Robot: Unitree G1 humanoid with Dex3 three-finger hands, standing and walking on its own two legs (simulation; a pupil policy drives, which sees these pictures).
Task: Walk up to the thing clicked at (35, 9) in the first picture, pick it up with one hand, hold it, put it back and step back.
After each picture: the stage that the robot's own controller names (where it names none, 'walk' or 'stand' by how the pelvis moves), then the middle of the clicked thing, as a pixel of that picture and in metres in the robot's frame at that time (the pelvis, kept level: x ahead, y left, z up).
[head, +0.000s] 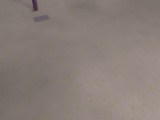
stand; (34, 2) +2.31 +0.63 -0.65
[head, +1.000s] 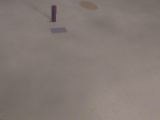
walk; (53, 13) +2.22 +0.24 -0.63
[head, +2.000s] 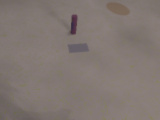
walk; (73, 24) +1.58 +0.00 -0.64
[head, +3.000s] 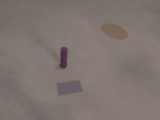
walk; (63, 58) +1.10 +0.07 -0.65
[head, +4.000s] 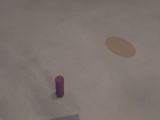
walk; (59, 87) +0.74 +0.10 -0.65
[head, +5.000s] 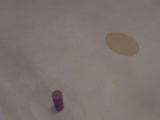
walk; (58, 101) +0.54 +0.13 -0.63
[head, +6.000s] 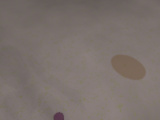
stand; out of the picture +0.47 +0.12 -0.65
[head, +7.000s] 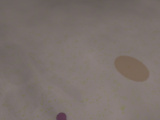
stand; out of the picture +0.46 +0.10 -0.66
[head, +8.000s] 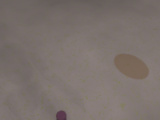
stand; out of the picture +0.47 +0.11 -0.66
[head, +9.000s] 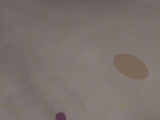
stand; out of the picture +0.46 +0.11 -0.66
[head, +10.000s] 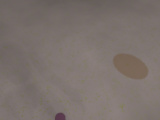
stand; out of the picture +0.45 +0.11 -0.66
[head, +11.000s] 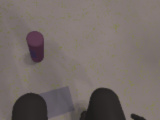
go down; (36, 49) +0.53 +0.13 -0.33
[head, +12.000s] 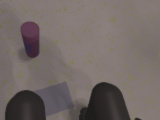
approach; (31, 42) +0.55 +0.13 -0.28
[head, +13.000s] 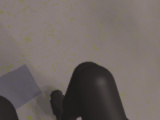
close in; out of the picture +0.55 +0.20 -0.18
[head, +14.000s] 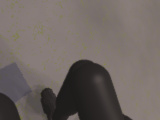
close; out of the picture +0.55 +0.21 -0.18
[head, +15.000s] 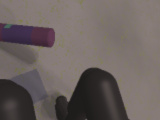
lift; (20, 34) +0.52 +0.10 -0.21
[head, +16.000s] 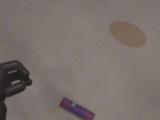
hold; (77, 109) +0.43 -0.04 -0.60
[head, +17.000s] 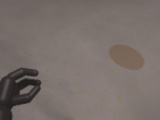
hold; out of the picture +0.39 -0.03 -0.70
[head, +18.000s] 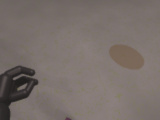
hold; out of the picture +0.41 -0.04 -0.71
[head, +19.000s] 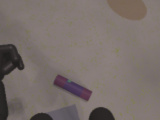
crouch; (72, 87) +0.45 -0.04 -0.54
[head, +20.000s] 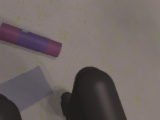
lower; (31, 41) +0.51 +0.01 -0.30
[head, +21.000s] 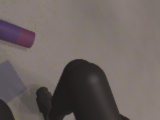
lower; out of the picture +0.53 +0.05 -0.27
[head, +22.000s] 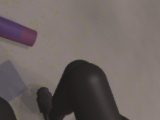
lower; (1, 27) +0.53 +0.05 -0.27
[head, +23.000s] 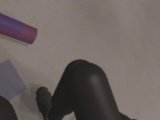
lower; (1, 24) +0.54 +0.04 -0.27
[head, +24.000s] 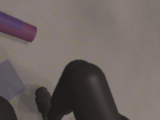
lower; (1, 22) +0.55 +0.04 -0.28
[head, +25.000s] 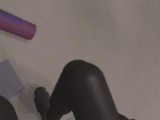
open; (0, 19) +0.56 +0.04 -0.28
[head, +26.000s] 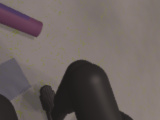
stand; (8, 16) +0.58 +0.03 -0.27
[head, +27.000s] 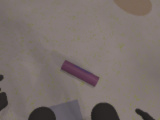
walk; (80, 73) +0.53 -0.08 -0.51
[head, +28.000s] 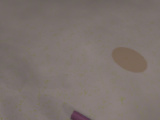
stand; out of the picture +0.47 -0.10 -0.68
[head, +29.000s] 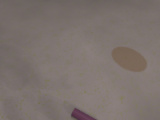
stand; (87, 119) +0.50 -0.10 -0.69
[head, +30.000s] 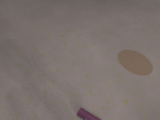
stand; (92, 119) +0.50 -0.13 -0.73
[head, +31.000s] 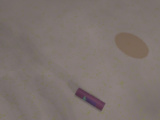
walk; (89, 98) +0.55 -0.17 -0.72
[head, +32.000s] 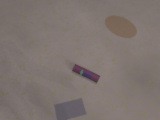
walk; (86, 73) +0.77 -0.13 -0.72
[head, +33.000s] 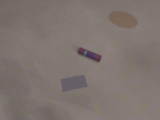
walk; (89, 54) +1.12 -0.06 -0.72
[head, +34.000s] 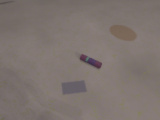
stand; (90, 61) +1.19 -0.16 -0.74
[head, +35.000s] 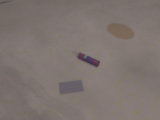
stand; (88, 59) +1.20 -0.13 -0.75
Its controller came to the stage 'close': yes
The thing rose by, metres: 0.00
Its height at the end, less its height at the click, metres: -0.09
